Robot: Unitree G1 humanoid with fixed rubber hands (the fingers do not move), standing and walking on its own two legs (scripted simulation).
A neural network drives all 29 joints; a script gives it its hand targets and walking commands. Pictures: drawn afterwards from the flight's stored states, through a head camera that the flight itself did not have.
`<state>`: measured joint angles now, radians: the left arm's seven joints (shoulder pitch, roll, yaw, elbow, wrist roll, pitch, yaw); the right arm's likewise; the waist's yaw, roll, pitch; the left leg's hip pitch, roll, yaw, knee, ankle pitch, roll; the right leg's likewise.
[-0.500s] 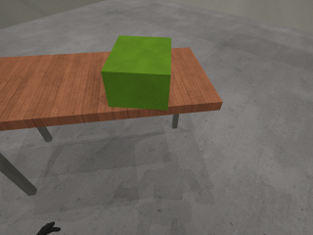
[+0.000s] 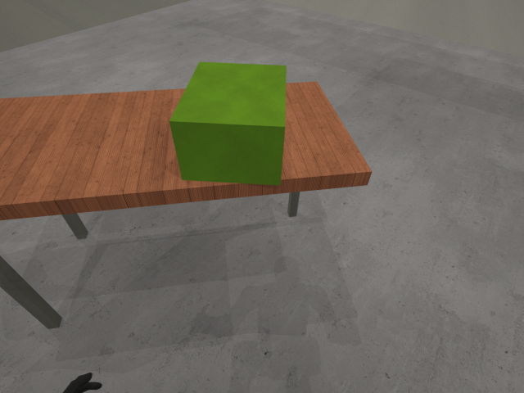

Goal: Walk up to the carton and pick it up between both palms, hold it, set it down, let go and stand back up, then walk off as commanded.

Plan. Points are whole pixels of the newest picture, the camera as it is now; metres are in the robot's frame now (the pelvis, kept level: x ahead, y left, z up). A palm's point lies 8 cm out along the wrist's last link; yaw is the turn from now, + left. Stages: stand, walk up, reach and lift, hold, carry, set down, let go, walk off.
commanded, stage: stand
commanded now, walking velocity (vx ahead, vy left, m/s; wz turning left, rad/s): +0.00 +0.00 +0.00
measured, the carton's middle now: (237, 119) +0.79 +0.03 +0.02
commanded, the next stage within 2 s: none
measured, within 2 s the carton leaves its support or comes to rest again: neither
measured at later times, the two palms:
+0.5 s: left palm out of the picture +0.14 +0.30 -0.08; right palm out of the picture +0.07 -0.31 -0.09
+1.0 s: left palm out of the picture +0.14 +0.30 -0.09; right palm out of the picture +0.08 -0.31 -0.09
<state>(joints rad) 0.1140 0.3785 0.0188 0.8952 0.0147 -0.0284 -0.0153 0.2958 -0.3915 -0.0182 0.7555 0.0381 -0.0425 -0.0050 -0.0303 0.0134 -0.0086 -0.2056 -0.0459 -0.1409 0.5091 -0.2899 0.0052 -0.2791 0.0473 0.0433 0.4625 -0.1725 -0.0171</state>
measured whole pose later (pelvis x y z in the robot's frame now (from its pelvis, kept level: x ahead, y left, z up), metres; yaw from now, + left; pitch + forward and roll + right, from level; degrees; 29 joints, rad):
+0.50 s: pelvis +0.00 +0.00 +0.00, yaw +0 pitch -1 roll +0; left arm 0.11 0.38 0.02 0.90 0.01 -0.03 -0.02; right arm 0.30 -0.39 -0.02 0.77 0.04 -0.04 0.00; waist -0.03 0.01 -0.01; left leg -0.20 -0.05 -0.14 0.50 -0.28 0.00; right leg -0.28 0.05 0.04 0.46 -0.17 -0.02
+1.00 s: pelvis +0.00 +0.00 +0.00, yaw +0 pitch -1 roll -1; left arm 0.11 0.38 0.02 0.91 0.01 -0.03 -0.02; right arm 0.30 -0.39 -0.02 0.77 0.04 -0.04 0.00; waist -0.03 0.01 0.00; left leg -0.20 -0.04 -0.14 0.50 -0.28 0.00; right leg -0.27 0.05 0.04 0.45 -0.16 -0.02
